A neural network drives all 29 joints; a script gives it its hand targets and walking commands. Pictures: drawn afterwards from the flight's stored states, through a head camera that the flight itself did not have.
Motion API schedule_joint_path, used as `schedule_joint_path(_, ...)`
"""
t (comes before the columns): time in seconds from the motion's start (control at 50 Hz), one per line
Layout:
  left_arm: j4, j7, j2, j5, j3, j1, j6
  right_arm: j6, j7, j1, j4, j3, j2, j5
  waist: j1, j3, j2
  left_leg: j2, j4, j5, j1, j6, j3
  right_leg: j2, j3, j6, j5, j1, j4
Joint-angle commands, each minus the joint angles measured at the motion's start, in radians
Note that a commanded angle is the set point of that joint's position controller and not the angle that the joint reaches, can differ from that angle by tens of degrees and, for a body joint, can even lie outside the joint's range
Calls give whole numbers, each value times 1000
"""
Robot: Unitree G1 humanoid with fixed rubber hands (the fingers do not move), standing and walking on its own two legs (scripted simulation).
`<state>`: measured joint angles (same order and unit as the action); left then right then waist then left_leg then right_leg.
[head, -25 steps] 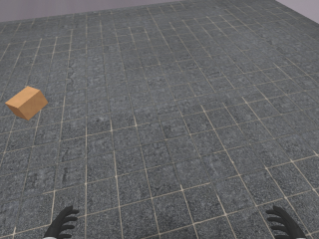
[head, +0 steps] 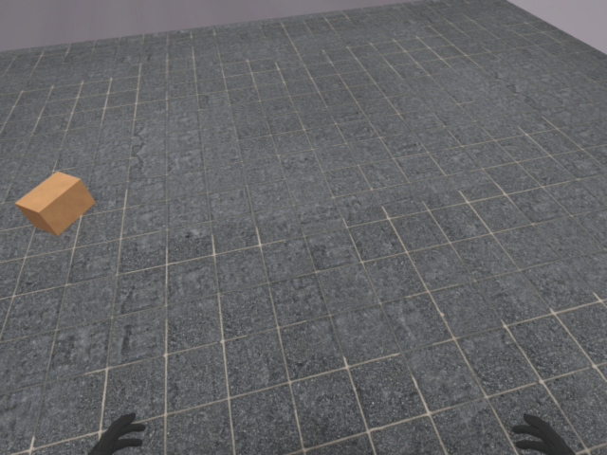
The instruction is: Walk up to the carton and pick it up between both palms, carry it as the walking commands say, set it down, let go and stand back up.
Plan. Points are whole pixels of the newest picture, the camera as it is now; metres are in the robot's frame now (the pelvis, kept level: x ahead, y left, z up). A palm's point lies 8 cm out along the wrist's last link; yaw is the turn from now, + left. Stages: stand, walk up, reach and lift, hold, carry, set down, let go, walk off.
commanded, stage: stand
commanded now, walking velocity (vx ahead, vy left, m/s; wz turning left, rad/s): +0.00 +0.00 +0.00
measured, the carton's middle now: (57, 202) +1.25 +1.20 -0.70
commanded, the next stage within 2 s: walk up in 1.58 s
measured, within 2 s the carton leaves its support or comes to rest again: neither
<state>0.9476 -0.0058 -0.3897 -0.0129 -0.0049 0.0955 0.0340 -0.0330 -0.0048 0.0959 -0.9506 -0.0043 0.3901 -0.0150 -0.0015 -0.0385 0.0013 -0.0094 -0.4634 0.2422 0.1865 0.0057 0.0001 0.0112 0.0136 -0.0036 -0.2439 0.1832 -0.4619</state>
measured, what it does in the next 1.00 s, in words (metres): stands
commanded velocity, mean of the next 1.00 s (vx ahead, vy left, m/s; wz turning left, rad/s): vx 0.00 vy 0.00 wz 0.00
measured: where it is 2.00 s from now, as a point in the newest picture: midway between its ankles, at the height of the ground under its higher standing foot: outside the picture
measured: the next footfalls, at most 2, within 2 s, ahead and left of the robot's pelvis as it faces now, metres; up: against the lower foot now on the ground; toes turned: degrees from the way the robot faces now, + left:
none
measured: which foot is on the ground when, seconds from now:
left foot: down 0.00-1.00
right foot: down 0.00-1.00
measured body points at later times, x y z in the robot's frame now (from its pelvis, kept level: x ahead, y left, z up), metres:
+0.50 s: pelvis +0.00 +0.00 +0.01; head +0.00 +0.00 +0.46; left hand +0.11 +0.32 -0.11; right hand +0.11 -0.32 -0.11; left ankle +0.01 +0.12 -0.74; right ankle +0.00 -0.12 -0.74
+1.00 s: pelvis +0.00 +0.00 +0.01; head +0.01 +0.00 +0.46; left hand +0.11 +0.32 -0.11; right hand +0.11 -0.32 -0.11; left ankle +0.01 +0.12 -0.74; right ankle +0.00 -0.12 -0.74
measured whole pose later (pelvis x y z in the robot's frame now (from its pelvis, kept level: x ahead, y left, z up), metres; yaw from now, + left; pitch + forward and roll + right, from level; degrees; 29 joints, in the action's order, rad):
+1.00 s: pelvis +0.00 +0.00 +0.01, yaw +0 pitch -2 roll +0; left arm 1.06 0.00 -0.40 -0.01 0.00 0.08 0.02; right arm -0.02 0.00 0.08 -1.06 -0.01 0.40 -0.01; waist 0.00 -0.04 0.00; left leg -0.01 -0.34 0.19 0.12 0.01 0.00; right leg 0.01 0.01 -0.01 -0.19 0.12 -0.34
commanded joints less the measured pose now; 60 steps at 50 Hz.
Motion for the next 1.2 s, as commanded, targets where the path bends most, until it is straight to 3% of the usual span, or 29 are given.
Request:
schedule_joint_path(0.0,-28,4,-168,1,-33,-46,10,-10,5,-46,27,-33,166,1,0,65,-1,-100,99,-145,-22,-45,-93,102,-98,42,132,-23,104)
schedule_joint_path(0.4,52,7,-177,1,-27,-54,1,-3,7,-54,-54,-32,174,2,1,52,0,-111,160,-131,-46,-36,-97,112,-99,35,116,-43,162)
schedule_joint_path(1.18,68,11,-182,3,-31,-48,-6,6,11,-48,-67,-34,180,3,0,59,0,-118,172,-197,-75,-33,-92,120,-93,30,182,-76,174)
